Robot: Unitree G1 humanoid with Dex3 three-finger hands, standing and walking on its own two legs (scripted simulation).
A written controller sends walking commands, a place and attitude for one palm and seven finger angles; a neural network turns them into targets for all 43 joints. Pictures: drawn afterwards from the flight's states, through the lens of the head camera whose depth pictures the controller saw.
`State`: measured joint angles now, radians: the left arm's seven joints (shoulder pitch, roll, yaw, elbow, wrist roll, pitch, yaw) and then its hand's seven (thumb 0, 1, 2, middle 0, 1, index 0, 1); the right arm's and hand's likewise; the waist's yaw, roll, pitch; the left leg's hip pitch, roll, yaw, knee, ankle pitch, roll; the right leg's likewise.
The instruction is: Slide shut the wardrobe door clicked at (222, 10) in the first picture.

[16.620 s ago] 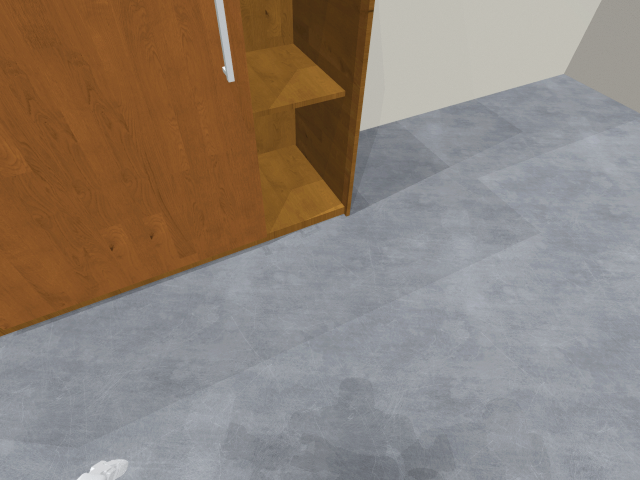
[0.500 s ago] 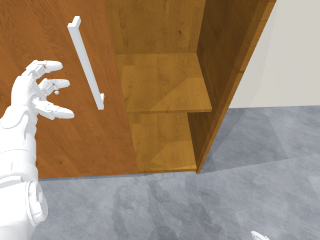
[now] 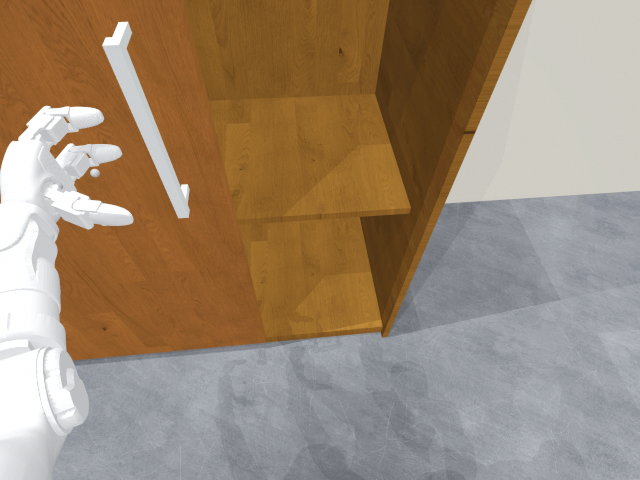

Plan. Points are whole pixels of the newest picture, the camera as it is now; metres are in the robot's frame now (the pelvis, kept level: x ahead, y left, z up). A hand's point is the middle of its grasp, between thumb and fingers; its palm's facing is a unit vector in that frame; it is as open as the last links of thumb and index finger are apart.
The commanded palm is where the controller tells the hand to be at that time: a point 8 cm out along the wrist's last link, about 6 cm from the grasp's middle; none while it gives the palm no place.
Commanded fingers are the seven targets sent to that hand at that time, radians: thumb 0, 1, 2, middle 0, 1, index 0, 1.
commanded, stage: move the hooked fingers beside the handle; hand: left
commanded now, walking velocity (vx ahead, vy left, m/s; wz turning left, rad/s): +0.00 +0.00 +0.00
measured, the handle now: (158, 137) +0.52 +0.20 +0.13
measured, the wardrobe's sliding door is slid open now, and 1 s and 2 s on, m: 0.38 0.38 0.38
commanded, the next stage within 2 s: feel for the door with the fingertips in 0.76 s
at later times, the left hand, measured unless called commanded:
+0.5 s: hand (110, 164) +0.47 +0.25 +0.13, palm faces +0.07 -1.00 -0.01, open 14.0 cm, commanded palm +0.44 +0.30 +0.13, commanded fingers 0.00 -0.50 0.30 -0.30 -1.20 -0.30 -1.20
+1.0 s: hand (112, 171) +0.46 +0.24 +0.13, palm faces +0.04 -1.00 -0.02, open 14.0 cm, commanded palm +0.43 +0.28 +0.13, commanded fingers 0.00 -0.50 0.30 -0.30 -1.20 -0.30 -1.20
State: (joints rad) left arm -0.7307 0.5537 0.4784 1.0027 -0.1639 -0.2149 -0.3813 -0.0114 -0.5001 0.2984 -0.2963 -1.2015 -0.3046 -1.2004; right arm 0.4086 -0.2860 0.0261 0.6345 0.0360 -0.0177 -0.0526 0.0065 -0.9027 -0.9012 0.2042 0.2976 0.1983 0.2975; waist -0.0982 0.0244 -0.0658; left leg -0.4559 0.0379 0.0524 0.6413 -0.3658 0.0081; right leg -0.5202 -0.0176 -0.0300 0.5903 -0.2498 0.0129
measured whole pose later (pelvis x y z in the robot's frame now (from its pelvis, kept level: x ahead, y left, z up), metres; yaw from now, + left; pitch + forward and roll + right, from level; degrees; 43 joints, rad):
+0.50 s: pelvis +0.00 +0.00 +0.00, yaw +1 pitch +12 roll -1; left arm -0.82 0.55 0.45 1.06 -0.13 -0.24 -0.34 -0.01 -0.50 0.30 -0.30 -1.20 -0.30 -1.20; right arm 0.38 -0.28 0.04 0.62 0.03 -0.01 -0.06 0.00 -0.90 -0.90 0.20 0.30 0.20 0.30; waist -0.11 0.02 -0.06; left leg -0.50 0.04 0.04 0.67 -0.38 0.01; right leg -0.56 -0.02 -0.04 0.62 -0.26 0.01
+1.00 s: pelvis +0.01 +0.00 +0.00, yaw +1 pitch +11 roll -2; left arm -0.75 0.50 0.38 0.94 -0.16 -0.17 -0.34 -0.01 -0.50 0.30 -0.29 -1.20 -0.30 -1.20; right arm 0.36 -0.28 0.02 0.61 0.03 0.00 -0.05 0.00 -0.90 -0.90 0.20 0.30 0.20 0.30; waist -0.08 0.03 -0.07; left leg -0.47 0.03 0.02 0.66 -0.39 0.01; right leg -0.51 -0.02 -0.06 0.60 -0.27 0.02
